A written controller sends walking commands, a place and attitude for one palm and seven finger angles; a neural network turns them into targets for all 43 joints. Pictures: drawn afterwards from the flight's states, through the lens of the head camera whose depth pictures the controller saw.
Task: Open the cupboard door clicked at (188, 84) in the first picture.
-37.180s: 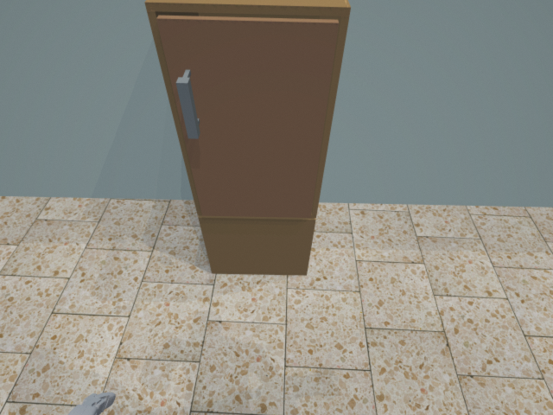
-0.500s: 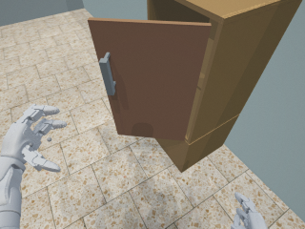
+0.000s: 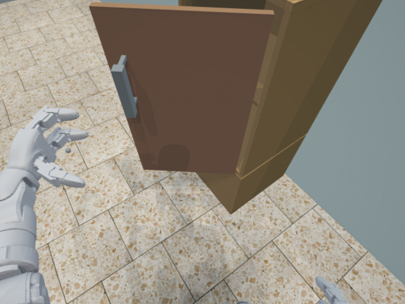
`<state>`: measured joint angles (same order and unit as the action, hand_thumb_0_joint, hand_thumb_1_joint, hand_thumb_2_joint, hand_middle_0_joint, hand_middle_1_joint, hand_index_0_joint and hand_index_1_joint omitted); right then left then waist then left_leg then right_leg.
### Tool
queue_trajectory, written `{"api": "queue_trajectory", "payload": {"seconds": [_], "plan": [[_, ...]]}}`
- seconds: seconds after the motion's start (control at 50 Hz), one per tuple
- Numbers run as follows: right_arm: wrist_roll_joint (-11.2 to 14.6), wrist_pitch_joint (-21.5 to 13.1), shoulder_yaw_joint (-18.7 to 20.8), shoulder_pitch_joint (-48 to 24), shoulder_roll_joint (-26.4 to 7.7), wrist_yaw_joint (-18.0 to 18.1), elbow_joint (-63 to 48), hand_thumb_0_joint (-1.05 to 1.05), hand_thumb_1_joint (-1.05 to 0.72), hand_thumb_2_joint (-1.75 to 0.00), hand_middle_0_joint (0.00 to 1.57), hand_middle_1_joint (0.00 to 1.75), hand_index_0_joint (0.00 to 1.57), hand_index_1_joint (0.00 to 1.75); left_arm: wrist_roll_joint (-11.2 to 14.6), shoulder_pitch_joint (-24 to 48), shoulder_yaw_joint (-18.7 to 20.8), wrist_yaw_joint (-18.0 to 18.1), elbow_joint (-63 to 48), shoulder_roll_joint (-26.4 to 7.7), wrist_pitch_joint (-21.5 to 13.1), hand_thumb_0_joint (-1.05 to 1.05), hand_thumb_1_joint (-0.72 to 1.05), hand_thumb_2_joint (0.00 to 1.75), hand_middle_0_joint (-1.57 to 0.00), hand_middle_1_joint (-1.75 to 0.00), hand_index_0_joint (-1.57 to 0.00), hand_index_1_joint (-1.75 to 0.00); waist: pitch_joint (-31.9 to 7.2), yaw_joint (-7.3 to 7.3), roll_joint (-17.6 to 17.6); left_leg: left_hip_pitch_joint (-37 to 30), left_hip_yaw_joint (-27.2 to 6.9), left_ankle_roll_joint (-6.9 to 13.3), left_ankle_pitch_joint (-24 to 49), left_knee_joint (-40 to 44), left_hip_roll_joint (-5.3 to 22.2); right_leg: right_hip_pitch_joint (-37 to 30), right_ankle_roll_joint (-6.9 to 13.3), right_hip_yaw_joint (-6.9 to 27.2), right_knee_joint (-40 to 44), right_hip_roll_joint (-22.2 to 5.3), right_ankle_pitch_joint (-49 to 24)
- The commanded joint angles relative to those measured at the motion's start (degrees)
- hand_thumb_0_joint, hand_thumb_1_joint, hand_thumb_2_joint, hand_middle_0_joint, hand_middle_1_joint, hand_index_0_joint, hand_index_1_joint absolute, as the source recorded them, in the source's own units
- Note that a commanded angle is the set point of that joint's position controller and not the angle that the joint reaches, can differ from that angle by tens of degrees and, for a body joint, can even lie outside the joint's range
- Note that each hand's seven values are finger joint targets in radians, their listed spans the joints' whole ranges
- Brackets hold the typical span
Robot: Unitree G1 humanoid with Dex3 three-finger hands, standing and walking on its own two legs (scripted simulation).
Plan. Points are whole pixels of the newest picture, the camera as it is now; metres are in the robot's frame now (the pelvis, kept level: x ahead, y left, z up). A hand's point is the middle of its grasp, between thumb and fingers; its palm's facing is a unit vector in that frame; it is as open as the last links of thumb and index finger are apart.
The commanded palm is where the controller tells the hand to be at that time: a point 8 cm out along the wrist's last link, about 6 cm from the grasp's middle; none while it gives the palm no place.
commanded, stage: move the hooked fingers beside the handle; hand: left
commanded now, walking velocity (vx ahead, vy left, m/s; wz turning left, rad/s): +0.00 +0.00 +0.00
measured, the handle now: (127, 87) +0.57 +0.19 +0.08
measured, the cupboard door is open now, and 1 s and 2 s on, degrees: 51 51 51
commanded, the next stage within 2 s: none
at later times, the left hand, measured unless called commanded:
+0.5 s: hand (82, 120) +0.45 +0.26 +0.09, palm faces -0.04 -1.00 -0.03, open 14.0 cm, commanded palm +0.43 +0.31 +0.09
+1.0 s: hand (89, 98) +0.51 +0.26 +0.10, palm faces -0.07 -1.00 +0.00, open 14.0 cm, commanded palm +0.50 +0.31 +0.09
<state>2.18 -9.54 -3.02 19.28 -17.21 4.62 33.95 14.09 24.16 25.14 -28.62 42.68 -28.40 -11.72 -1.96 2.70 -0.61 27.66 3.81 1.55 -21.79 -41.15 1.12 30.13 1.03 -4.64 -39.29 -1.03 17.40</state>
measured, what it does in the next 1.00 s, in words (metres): stands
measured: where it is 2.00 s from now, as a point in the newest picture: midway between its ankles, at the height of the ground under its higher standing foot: outside the picture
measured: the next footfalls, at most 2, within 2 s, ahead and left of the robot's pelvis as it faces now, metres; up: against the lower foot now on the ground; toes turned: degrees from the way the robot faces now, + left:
none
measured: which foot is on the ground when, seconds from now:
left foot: down 0.00-1.00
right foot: down 0.00-1.00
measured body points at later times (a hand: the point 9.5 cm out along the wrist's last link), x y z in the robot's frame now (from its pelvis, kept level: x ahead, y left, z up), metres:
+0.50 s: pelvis +0.01 +0.00 -0.01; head +0.10 +0.02 +0.43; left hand +0.45 +0.31 +0.10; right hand +0.07 -0.27 -0.11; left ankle -0.01 +0.10 -0.72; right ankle +0.02 -0.11 -0.72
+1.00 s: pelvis +0.01 +0.01 -0.02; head +0.14 +0.04 +0.42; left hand +0.51 +0.32 +0.10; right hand +0.00 -0.27 -0.11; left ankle -0.01 +0.10 -0.72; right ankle +0.02 -0.11 -0.72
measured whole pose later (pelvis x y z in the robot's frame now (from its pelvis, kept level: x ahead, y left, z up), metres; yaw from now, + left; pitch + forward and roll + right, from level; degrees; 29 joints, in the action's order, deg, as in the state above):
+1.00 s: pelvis +0.01 +0.01 -0.02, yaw -1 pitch +19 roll -3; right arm 0.6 2.3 -3.3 24.4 -17.6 2.8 35.5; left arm 6.6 55.4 27.0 -29.7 71.6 -42.0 -16.0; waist -3.4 10.0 -0.1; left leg 42.1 3.0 2.4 -24.8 -48.2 2.4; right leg 42.9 0.3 -5.2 -42.6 0.0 18.3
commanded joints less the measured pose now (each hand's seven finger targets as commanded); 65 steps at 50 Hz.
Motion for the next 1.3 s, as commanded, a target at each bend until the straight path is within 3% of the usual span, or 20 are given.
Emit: {"api": "queue_trajectory", "payload": {"seconds": [0.0,0.06,0.12,0.22,0.26,0.34,0.46,0.5,0.52,0.56,0.6,0.68,0.78,0.82,0.9,0.92,0.96,1.04,1.14,1.28], "plan": [[-0.02,-1.64,3.65,1.52,-8.72,0.57,-6.0,0.0,-0.9,-0.9,0.2,0.3,0.2,0.3,2.63,23.92,3.54,-0.84,-14.36,-17.32,-6.74,0.0,-0.5,0.3,-0.3,-1.2,-0.3,-1.2,-21.77,0.03,-4.1,-7.77,-4.48,-0.52,21.85,4.31,-0.45,-11.56,0.73,3.28,2.12,1.96,-18.72],[0.29,-0.88,3.73,2.18,-9.22,0.78,-4.33,0.0,-0.9,-0.9,0.2,0.3,0.2,0.3,2.63,25.46,3.1,-1.52,-7.01,-16.81,-6.04,0.0,-0.5,0.3,-0.3,-1.2,-0.3,-1.2,-17.76,0.96,-2.26,-4.54,-4.49,-0.26,16.64,4.9,-0.5,-9.15,0.45,3.15,3.04,1.72,-15.15],[0.3,-0.07,3.59,2.82,-9.43,0.62,-3.8,0.0,-0.9,-0.9,0.2,0.3,0.2,0.3,1.24,29.18,1.2,-1.8,-2.82,-16.85,-4.55,0.0,-0.5,0.3,-0.3,-1.2,-0.3,-1.2,-16.26,1.43,-4.83,-3.79,-4.61,-0.3,15.63,4.84,-0.71,-6.88,0.69,2.95,2.93,1.49,-13.69],[-0.24,1.32,4.02,4.86,-9.64,0.03,-4.31,0.0,-0.9,-0.9,0.2,0.3,0.2,0.3,0.27,31.87,4.29,-0.82,-3.84,-21.51,-6.09,0.0,-0.5,0.3,-0.3,-1.2,-0.3,-1.2,-24.67,0.43,-4.39,-5.24,-4.79,-0.45,22.55,3.15,-0.51,-10.3,0.69,3.28,0.88,1.69,-19.38],[-0.26,1.81,3.88,5.11,-9.34,-0.18,-4.31,0.0,-0.9,-0.9,0.2,0.3,0.2,0.3,0.46,32.41,3.29,-0.58,-2.76,-19.74,-7.01,0.0,-0.5,0.3,-0.3,-1.2,-0.3,-1.2,-24.5,0.8,-4.17,-5.8,-4.89,-0.65,24.31,2.81,-0.26,-9.41,0.58,3.03,0.71,1.89,-20.14],[-0.38,3.38,3.85,6.21,-9.76,-0.34,-3.42,0.0,-0.9,-0.9,0.2,0.3,0.2,0.3,-0.62,35.49,5.27,-0.2,4.53,-22.77,-7.25,0.0,-0.5,0.3,-0.3,-1.2,-0.3,-1.2,-20.93,1.7,-1.79,-1.27,-4.53,-0.14,21.09,2.48,-0.24,-8.67,0.32,3.3,0.48,1.89,-19.56],[-0.72,5.05,3.98,7.63,-9.54,-0.8,-3.63,0.0,-0.9,-0.9,0.2,0.3,0.2,0.3,-3.03,40.58,1.6,-0.58,4.63,-21.39,-8.01,0.0,-0.5,0.3,-0.3,-1.2,-0.3,-1.2,-24.48,2.93,-8.57,-5.16,-4.85,-0.38,24.44,1.07,0.02,-4.53,0.45,3.11,-0.18,2.03,-18.78],[-0.89,5.62,4.02,8.47,-9.68,-0.72,-2.99,0.0,-0.9,-0.9,0.2,0.3,0.2,0.3,-2.21,43.43,1.24,-0.71,5.12,-20.87,-8.59,0.0,-0.5,0.3,-0.3,-1.2,-0.3,-1.2,-24.95,4.05,-6.74,-5.99,-5.2,-0.37,26.55,0.31,0.39,-3.52,0.42,2.83,-0.42,2.49,-19.48],[-0.95,5.96,4.33,9.25,-10.12,-0.7,-2.58,0.0,-0.9,-0.9,0.2,0.3,0.2,0.3,-1.9,43.83,3.67,-0.62,5.43,-23.36,-8.81,0.0,-0.5,0.3,-0.3,-1.2,-0.3,-1.2,-26.99,3.58,-4.1,-5.74,-5.64,-0.42,26.5,0.21,0.57,-4.78,0.22,2.81,-0.5,2.53,-19.75],[-0.9,6.41,4.12,9.23,-10.07,-0.62,-2.18,0.0,-0.9,-0.9,0.2,0.3,0.2,0.3,-1.51,45.27,3.39,-0.61,7.79,-22.72,-8.69,0.0,-0.5,0.3,-0.3,-1.2,-0.3,-1.2,-26.09,4.27,-3.58,-4.05,-5.32,-0.23,24.57,0.32,0.35,-5.12,0.1,2.96,-0.32,2.47,-19.81],[-0.92,7.03,3.89,9.72,-10.48,-0.53,-2.08,0.0,-0.9,-0.9,0.2,0.3,0.2,0.3,-1.89,45.41,5.3,-0.48,11.01,-25.67,-8.19,0.0,-0.5,0.3,-0.3,-1.2,-0.3,-1.2,-24.7,4.27,-2.76,-0.78,-4.65,0.21,22.41,0.03,0.08,-6.2,0.15,3.53,-0.56,2.41,-20.52],[-1.19,8.2,3.62,10.57,-10.3,-0.87,-2.12,0.0,-0.9,-0.9,0.2,0.3,0.2,0.3,-5.4,46.34,4.96,0.06,12.9,-28.59,-7.71,0.0,-0.5,0.3,-0.3,-1.2,-0.3,-1.2,-23.47,4.4,-6.78,0.92,-4.63,0.29,21.83,-0.15,-0.04,-4.37,0.16,3.68,-0.87,2.2,-19.54],[-1.44,9.52,3.9,12.18,-10.7,-1.01,-2.23,0.0,-0.9,-0.9,0.2,0.3,0.2,0.3,-5.08,50.63,5.32,-0.63,12.53,-29.9,-8.89,0.0,-0.5,0.3,-0.3,-1.2,-0.3,-1.2,-27.36,5.67,-6.66,-0.9,-5.1,0.2,23.94,-1.34,0.45,-3.8,0.07,3.62,-1.43,2.69,-20.39],[-1.57,9.9,4.06,12.92,-10.89,-1.14,-1.88,0.0,-0.9,-0.9,0.2,0.3,0.2,0.3,-4.45,52.64,5.24,-1.52,11.23,-29.86,-9.61,0.0,-0.5,0.3,-0.3,-1.2,-0.3,-1.2,-30.37,5.63,-10.24,-4.95,-5.75,-0.46,27.92,-2.12,0.8,-1.8,0.33,3.28,-1.82,3.01,-20.5],[-1.69,10.82,3.78,14.04,-11.16,-1.04,-1.17,0.0,-0.9,-0.9,0.2,0.3,0.2,0.3,-5.14,53.75,3.99,-1.46,17.36,-28.88,-7.84,0.0,-0.5,0.3,-0.3,-1.2,-0.3,-1.2,-25.4,7.54,-6.08,-1.27,-6.13,0.11,24.5,-2.17,0.85,0.78,0.25,2.77,-1.45,3.25,-18.22],[-1.67,11.0,3.64,14.08,-11.23,-1.07,-0.8,0.0,-0.9,-0.9,0.2,0.3,0.2,0.3,-5.8,55.89,2.81,-1.39,17.68,-28.75,-7.21,0.0,-0.5,0.3,-0.3,-1.2,-0.3,-1.2,-24.57,8.13,-8.28,-1.12,-6.09,-0.01,23.77,-2.03,0.89,2.33,0.07,2.81,-1.18,3.12,-17.34],[-1.84,11.35,3.5,14.98,-11.47,-1.08,-0.77,0.0,-0.9,-0.9,0.2,0.3,0.2,0.3,-7.0,56.07,3.49,-0.52,20.06,-30.47,-6.17,0.0,-0.5,0.3,-0.3,-1.2,-0.3,-1.2,-23.51,8.48,-7.24,0.89,-6.19,0.16,21.6,-2.24,0.86,3.11,0.01,2.81,-1.14,3.07,-15.65],[-2.49,11.9,3.54,16.47,-11.22,-1.41,-0.85,0.0,-0.9,-0.9,0.2,0.3,0.2,0.3,-8.17,60.4,3.59,0.69,15.73,-31.68,-7.83,0.0,-0.5,0.3,-0.3,-1.2,-0.3,-1.2,-30.14,8.5,-13.39,-5.12,-7.2,-1.09,29.47,-3.74,1.42,4.81,0.38,2.43,-2.47,3.4,-17.69],[-2.82,12.95,4.06,17.44,-11.16,-2.43,-1.67,0.0,-0.9,-0.9,0.2,0.3,0.2,0.3,-6.75,53.93,4.97,0.66,15.72,-29.65,-8.45,0.0,-0.5,0.3,-0.3,-1.2,-0.3,-1.2,-33.6,7.07,-10.47,-7.43,-7.49,-1.52,35.82,-4.46,2.13,3.35,0.3,1.89,-2.92,3.96,-20.59],[-2.53,14.56,4.09,16.5,-10.87,-3.14,-4.19,0.0,-0.9,-0.9,0.2,0.3,0.2,0.3,-7.62,48.35,7.48,2.14,13.83,-32.28,-6.69,0.0,-0.5,0.3,-0.3,-1.2,-0.3,-1.2,-28.69,5.33,-8.32,-1.02,-5.67,-0.2,31.61,-3.47,1.46,-0.26,0.19,2.19,-2.65,3.82,-22.47]]}}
